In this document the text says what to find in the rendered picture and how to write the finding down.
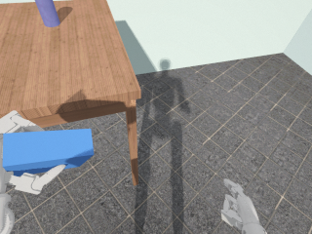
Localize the robot right forearm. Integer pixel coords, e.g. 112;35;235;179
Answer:
242;223;267;234

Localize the robot right hand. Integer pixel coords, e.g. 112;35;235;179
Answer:
221;178;260;231

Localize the table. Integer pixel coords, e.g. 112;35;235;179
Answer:
0;0;141;186

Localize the sponge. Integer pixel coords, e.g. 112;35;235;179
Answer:
2;129;95;176

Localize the robot left forearm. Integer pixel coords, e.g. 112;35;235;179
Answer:
0;193;15;234

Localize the robot left hand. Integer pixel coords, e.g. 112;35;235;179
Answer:
0;110;66;195

